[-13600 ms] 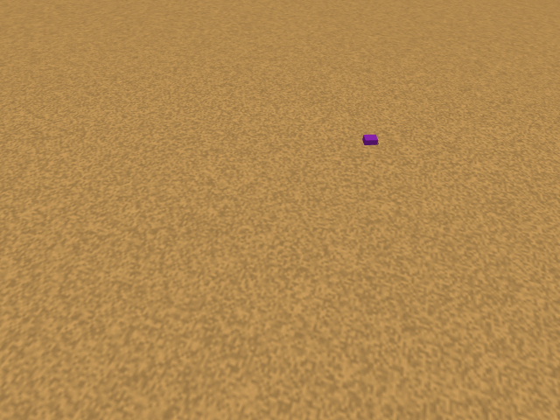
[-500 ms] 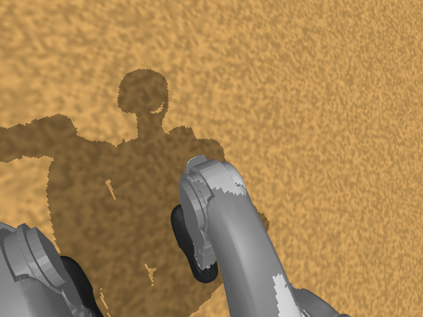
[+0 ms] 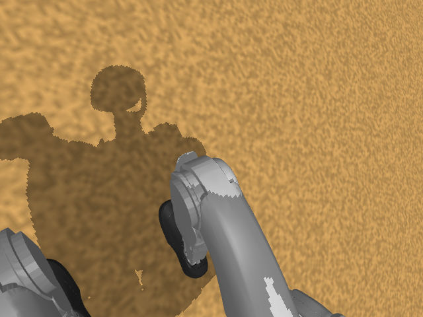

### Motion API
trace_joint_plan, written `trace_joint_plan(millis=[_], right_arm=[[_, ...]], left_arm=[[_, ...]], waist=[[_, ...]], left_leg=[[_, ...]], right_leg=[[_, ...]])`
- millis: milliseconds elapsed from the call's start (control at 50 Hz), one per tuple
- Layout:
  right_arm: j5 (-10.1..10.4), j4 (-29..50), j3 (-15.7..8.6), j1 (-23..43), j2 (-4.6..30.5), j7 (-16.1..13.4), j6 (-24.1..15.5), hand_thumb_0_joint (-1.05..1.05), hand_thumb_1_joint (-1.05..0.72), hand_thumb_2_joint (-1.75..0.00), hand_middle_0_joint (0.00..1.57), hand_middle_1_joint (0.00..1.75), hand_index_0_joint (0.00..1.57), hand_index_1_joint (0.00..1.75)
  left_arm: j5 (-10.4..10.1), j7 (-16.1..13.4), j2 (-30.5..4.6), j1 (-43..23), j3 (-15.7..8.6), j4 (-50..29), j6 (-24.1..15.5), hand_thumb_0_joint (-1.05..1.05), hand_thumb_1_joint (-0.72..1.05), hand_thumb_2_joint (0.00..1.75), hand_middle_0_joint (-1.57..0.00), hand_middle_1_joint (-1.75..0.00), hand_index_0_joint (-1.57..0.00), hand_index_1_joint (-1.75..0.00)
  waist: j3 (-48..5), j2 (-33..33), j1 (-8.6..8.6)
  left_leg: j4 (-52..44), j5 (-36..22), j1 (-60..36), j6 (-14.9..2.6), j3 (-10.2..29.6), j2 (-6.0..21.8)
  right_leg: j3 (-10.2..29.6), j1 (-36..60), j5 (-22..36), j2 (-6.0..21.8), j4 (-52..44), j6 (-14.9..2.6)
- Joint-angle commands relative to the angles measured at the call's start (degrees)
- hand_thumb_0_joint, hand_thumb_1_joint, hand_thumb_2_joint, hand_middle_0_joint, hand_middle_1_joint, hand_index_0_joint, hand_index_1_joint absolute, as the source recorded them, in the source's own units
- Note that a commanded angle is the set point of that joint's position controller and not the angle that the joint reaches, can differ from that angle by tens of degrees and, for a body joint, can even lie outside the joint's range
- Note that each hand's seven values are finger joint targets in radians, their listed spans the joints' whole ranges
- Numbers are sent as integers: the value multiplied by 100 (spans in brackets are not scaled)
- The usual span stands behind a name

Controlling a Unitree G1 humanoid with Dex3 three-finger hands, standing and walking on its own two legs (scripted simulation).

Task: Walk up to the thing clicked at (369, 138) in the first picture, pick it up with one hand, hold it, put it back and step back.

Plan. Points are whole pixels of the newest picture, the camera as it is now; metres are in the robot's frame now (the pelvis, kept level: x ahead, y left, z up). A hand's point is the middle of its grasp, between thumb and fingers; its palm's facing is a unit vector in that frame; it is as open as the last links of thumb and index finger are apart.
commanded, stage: rest palm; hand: left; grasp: from above
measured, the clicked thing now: out of the picture +0.44 +0.33 -0.29
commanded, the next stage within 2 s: close in 0.12 s
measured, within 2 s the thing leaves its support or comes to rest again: neither
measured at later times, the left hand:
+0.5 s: hand out of the picture +0.44 +0.33 -0.26, palm faces -0.29 -0.32 -0.90, open 14.0 cm
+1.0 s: hand out of the picture +0.44 +0.33 -0.25, palm faces -0.31 -0.32 -0.90, open 12.8 cm
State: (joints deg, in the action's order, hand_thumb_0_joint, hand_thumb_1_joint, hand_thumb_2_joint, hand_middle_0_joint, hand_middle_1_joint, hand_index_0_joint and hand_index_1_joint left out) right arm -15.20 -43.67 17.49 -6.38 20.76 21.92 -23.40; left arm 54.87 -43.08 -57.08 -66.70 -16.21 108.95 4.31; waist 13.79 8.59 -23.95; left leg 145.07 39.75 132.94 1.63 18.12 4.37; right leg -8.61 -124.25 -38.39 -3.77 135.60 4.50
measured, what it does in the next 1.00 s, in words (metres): stands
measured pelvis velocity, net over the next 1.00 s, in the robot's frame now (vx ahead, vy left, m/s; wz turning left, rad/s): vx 0.00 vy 0.00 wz -0.01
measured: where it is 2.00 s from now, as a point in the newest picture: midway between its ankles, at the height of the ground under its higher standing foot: (136, 282)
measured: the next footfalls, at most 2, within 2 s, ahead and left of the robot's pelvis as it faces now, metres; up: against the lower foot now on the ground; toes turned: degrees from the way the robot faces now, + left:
none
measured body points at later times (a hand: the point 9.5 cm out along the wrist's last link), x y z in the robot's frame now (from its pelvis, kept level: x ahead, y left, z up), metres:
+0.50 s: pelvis +0.00 +0.00 +0.01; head +0.29 +0.12 +0.32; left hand +0.45 +0.34 -0.20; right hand +0.02 -0.23 -0.04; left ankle +0.07 +0.14 -0.27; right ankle +0.12 -0.13 -0.27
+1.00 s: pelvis +0.00 +0.00 +0.01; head +0.29 +0.12 +0.33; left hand +0.45 +0.34 -0.20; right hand +0.02 -0.24 -0.03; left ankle +0.07 +0.14 -0.27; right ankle +0.12 -0.13 -0.27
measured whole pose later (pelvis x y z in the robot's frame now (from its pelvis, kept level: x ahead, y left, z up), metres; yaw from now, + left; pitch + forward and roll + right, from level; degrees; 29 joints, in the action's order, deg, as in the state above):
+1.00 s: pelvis +0.00 +0.00 +0.01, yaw -1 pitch +25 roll -15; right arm -14.8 -40.1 19.5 -6.7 21.7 20.8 -22.5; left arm 52.9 -40.9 -58.5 -67.4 -11.4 106.5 5.1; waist 15.5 9.4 -24.6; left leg 143.3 39.5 131.9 1.2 18.7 4.6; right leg -9.5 -122.5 -37.7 -3.9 132.8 4.8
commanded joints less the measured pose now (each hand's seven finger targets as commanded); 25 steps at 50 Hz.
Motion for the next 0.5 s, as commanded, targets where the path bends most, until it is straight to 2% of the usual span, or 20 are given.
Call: trace_joint_plan(millis=[0,40,80,160,200,260,300,320,380,400,460,480], right_arm=[[26,-133,-417,-1236,1892,-8,-35,0,-91,-91,20,30,20,30],[61,-133,-411,-1147,1918,-23,-43,0,-90,-91,20,30,20,30],[28,-99,-391,-1151,1894,-17,-54,0,-91,-91,20,30,20,30],[54,-69,-383,-1190,1991,-23,-56,0,-91,-91,20,30,20,30],[87,-47,-383,-1132,2011,-30,-59,0,-91,-91,20,30,20,30],[64,4,-324,-1145,1971,-18,-64,0,-89,-90,20,30,20,30],[94,-16,-338,-1156,2005,-27,-65,0,-89,-90,20,30,20,30],[77,41,-334,-1208,2007,-12,-59,0,-89,-90,20,30,20,30],[96,-7,-321,-1216,1986,-23,-35,0,-89,-90,20,30,20,30],[77,10,-287,-1242,1950,-10,-51,0,-89,-90,20,30,20,30],[121,45,-338,-1231,2030,-27,-24,0,-89,-90,20,30,20,30],[113,77,-314,-1214,2001,-32,-17,0,-89,-90,20,30,20,30]], left_arm=[[43,-191,-1296,-1319,183,-527,31,0,-59,100,-10,-96,-7,-98],[3,-199,-1342,-1275,163,-513,39,0,-60,101,-10,-96,-7,-98],[-12,-117,-1245,-1354,289,-577,47,0,-60,101,-10,-95,-7,-98],[-35,-102,-1237,-1414,378,-595,70,0,-59,100,-10,-97,-7,-100],[-95,-86,-1252,-1335,379,-593,68,0,-59,100,-9,-98,-7,-100],[-82,-42,-1137,-1468,533,-742,73,0,-54,99,-13,-95,-10,-97],[-93,-90,-1154,-1443,534,-728,49,0,-54,99,-13,-94,-10,-97],[-74,-83,-1086,-1438,578,-727,63,0,-53,97,-14,-95,-11,-97],[-136,-80,-1153,-1408,562,-712,79,0,-51,96,-15,-93,-12,-95],[-150,-63,-1109,-1494,583,-770,95,0,-52,97,-14,-93,-12,-96],[-134,-70,-1178,-1330,490,-703,138,0,-48,94,-16,-92,-14,-94],[-120,-75,-1208,-1406,544,-767,143,0,-48,93,-17,-92,-15,-94]], waist=[[-3490,-3058,-385],[-3508,-2984,-334],[-3406,-3062,-426],[-3403,-3071,-486],[-3353,-3060,-430],[-3430,-3135,-478],[-3422,-3164,-465],[-3479,-3089,-525],[-3446,-3088,-481],[-3423,-3069,-513],[-3442,-3130,-466],[-3403,-3118,-478]], left_leg=[[-1354,-1082,-2712,-139,-818,107],[-1359,-1049,-2689,-141,-788,124],[-1390,-1009,-2739,-121,-781,120],[-1438,-1028,-2805,-116,-702,140],[-1506,-943,-2793,-95,-667,156],[-1451,-1089,-2920,-81,-651,159],[-1459,-1125,-2927,-78,-638,168],[-1442,-1182,-2962,-89,-638,162],[-1414,-1151,-2824,-105,-706,149],[-1403,-1221,-2860,-96,-694,145],[-1528,-1126,-2893,-81,-642,167],[-1499,-1129,-2878,-84,-643,165]], right_leg=[[-805,1982,1495,-174,-1290,-459],[-819,1965,1469,-179,-1315,-457],[-825,1934,1451,-155,-1265,-452],[-880,1900,1465,-172,-1304,-454],[-886,1913,1396,-175,-1296,-464],[-898,1879,1513,-175,-1247,-461],[-897,1941,1577,-175,-1268,-454],[-907,2020,1640,-194,-1297,-448],[-859,2095,1631,-204,-1370,-437],[-881,2064,1681,-179,-1320,-434],[-896,2073,1575,-199,-1362,-465],[-898,2068,1600,-186,-1358,-451]])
